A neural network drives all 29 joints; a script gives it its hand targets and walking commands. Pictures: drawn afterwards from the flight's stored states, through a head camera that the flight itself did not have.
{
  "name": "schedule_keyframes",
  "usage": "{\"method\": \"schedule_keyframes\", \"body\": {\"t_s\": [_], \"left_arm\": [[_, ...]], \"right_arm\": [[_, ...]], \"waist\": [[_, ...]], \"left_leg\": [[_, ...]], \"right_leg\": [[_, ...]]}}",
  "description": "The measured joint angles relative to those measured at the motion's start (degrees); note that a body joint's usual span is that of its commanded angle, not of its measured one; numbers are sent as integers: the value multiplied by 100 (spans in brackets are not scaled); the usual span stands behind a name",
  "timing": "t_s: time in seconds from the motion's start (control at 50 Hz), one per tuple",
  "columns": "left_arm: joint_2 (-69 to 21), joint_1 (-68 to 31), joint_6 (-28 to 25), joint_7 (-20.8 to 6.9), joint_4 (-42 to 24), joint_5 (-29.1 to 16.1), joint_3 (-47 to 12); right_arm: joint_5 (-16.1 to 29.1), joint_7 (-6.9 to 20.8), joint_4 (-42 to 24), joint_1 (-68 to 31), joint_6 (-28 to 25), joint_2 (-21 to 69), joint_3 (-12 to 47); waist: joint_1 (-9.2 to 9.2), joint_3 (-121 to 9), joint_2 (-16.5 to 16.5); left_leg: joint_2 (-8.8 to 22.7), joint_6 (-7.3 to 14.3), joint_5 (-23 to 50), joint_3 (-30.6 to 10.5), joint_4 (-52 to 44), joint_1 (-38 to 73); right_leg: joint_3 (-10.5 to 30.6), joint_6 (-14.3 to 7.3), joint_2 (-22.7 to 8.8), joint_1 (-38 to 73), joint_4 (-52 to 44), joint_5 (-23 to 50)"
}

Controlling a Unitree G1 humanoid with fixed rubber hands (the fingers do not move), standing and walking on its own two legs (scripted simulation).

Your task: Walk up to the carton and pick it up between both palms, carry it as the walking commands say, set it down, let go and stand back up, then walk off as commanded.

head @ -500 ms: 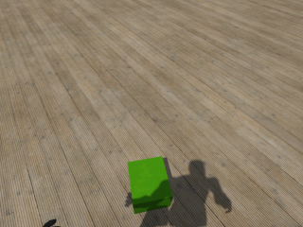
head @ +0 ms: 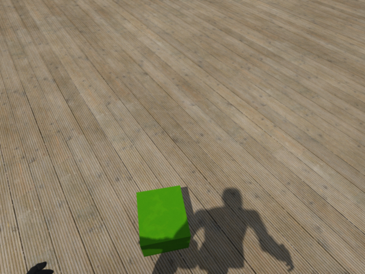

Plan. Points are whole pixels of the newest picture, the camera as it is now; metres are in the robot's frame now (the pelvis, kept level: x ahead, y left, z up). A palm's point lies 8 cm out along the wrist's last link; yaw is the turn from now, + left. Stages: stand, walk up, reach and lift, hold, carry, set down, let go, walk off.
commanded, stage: walk up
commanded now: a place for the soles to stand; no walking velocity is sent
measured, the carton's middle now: (162, 220) +0.48 +0.08 -0.65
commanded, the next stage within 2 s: none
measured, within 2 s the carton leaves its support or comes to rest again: neither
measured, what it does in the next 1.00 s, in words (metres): steps on the spot: left foot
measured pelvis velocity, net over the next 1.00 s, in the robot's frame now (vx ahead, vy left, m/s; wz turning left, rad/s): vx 0.04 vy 0.00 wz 0.21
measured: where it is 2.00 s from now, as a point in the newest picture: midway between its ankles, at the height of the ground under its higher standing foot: outside the picture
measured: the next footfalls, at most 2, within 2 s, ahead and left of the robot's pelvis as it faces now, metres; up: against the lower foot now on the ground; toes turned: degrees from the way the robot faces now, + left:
left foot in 0.22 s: +0.13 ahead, +0.09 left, +0.00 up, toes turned +9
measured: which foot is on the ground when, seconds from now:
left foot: up 0.00-0.20, down 0.22-1.00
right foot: down 0.00-1.00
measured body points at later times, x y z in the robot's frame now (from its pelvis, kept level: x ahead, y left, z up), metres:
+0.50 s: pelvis +0.07 -0.02 +0.00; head +0.11 -0.02 +0.45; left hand +0.10 +0.30 -0.11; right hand +0.26 -0.30 -0.11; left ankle +0.08 +0.08 -0.71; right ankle +0.05 -0.13 -0.71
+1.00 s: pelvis +0.04 +0.00 +0.01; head +0.06 +0.02 +0.46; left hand +0.09 +0.33 -0.11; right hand +0.23 -0.27 -0.10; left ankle +0.09 +0.08 -0.71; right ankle +0.05 -0.13 -0.71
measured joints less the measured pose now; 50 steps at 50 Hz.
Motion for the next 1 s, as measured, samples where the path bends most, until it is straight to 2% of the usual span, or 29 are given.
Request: {"method": "schedule_keyframes", "body": {"t_s": [0.04,0.08,0.14,0.2,0.22,0.24,0.26,0.28,0.32,0.36,0.4,0.42,0.52,0.56,0.68,0.78,0.84,0.92,1.0], "left_arm": [[-92,44,17,53,-64,-51,-64],[-173,109,-14,110,-153,-99,-116],[-203,251,-96,193,-206,-137,-172],[-158,401,-127,271,-182,-187,-234],[-140,444,-130,291,-179,-222,-257],[-123,459,-132,308,-174,-263,-286],[-121,437,-130,328,-158,-312,-314],[-146,402,-118,350,-149,-362,-340],[-219,345,-101,388,-158,-403,-394],[-299,286,-137,412,-150,-381,-423],[-379,242,-224,436,-96,-348,-450],[-416,236,-269,457,-64,-316,-474],[-349,235,-355,523,-12,-275,-516],[-339,146,-383,566,-20,-329,-496],[-235,-8,-372,640,-90,-299,-450],[-178,-182,-306,642,-111,-318,-425],[-208,-257,-264,632,-21,-344,-462],[-386,-179,-315,606,127,-259,-536],[-357,-80,-306,563,260,-199,-571]], "right_arm": [[54,22,-53,-44,-6,39,47],[81,65,-160,-72,-40,98,90],[63,173,-299,-165,-50,210,148],[31,243,-413,-329,-15,291,194],[12,253,-459,-381,-25,302,206],[-16,255,-504,-435,-38,311,205],[-42,252,-539,-507,-40,327,200],[-48,252,-588,-580,-29,327,208],[-6,253,-699,-753,-8,299,248],[45,243,-778,-937,2,292,260],[107,245,-796,-1124,64,307,285],[147,253,-803,-1192,107,331,289],[111,343,-810,-1381,175,475,306],[113,374,-787,-1426,162,439,301],[135,410,-738,-1556,289,391,249],[101,439,-655,-1518,288,443,255],[82,432,-615,-1441,278,462,285],[97,440,-486,-1374,328,488,299],[56,470,-412,-1287,288,554,295]], "waist": [[92,84,93],[159,163,172],[253,202,160],[325,203,67],[332,194,38],[323,199,-1],[333,229,-62],[347,248,-88],[334,267,-53],[308,252,35],[311,250,177],[297,230,272],[331,90,308],[327,129,389],[296,185,469],[292,247,337],[286,191,286],[210,53,385],[179,7,195]], "left_leg": [[-91,63,-78,167,594,-327],[-135,21,57,358,575,-500],[-171,-44,252,683,-3,-527],[-271,-4,425,810,-766,-269],[-307,55,707,817,-1139,-112],[-353,134,1325,812,-1388,-29],[-424,179,1493,822,-1371,-29],[-474,201,1391,823,-1307,-43],[-507,210,1130,792,-1220,-67],[-491,201,1024,742,-1151,-134],[-419,136,980,672,-1083,-162],[-380,99,966,593,-1060,-167],[-498,81,994,533,-1289,-38],[-519,121,1027,492,-1262,-35],[-560,202,1055,486,-1230,-78],[-640,269,1101,510,-1253,-90],[-636,315,1120,527,-1221,-137],[-551,293,1224,426,-1322,-122],[-716,394,1409,459,-1594,31]], "right_leg": [[-125,-66,50,109,-111,198],[-270,-106,91,260,-257,237],[-436,-148,83,400,-361,167],[-537,-145,10,467,-247,-27],[-567,-134,-24,460,-149,-122],[-592,-116,-80,439,-13,-231],[-552,-86,-150,399,145,-318],[-423,-10,-159,333,297,-275],[-95,103,-64,210,567,-855],[113,70,-3,177,479,-1059],[47,45,29,285,42,-68],[-24,37,77,343,-42,60],[-78,45,-32,423,-68,-312],[-149,125,-57,497,-125,-292],[-262,121,-121,535,-166,-280],[-291,202,-225,509,-97,-270],[-65,164,-117,463,-90,-276],[-77,247,31,607,-462,6],[-68,277,-143,671,-502,41]]}}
